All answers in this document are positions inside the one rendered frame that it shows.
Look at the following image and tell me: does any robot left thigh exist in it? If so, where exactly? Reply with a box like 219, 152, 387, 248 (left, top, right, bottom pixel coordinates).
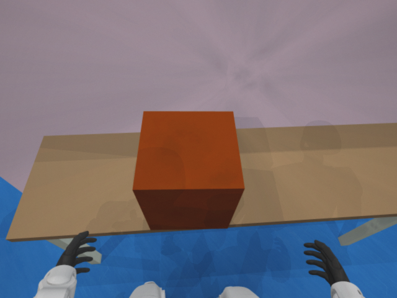
129, 283, 166, 298

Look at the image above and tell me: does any robot left hand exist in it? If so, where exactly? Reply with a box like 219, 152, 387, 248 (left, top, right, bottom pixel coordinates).
56, 231, 97, 274

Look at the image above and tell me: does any right robot forearm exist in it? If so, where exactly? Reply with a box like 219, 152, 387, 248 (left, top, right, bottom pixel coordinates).
331, 281, 365, 298

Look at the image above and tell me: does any left robot forearm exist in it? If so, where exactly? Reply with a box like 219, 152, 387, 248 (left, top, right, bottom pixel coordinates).
33, 265, 77, 298

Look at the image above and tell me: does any robot right hand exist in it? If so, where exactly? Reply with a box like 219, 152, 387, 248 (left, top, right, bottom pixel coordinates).
304, 240, 350, 286

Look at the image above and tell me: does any carton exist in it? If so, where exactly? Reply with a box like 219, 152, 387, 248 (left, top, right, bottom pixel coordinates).
133, 111, 245, 230

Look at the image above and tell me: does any table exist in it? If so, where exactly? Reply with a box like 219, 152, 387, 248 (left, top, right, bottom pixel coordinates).
6, 123, 397, 264

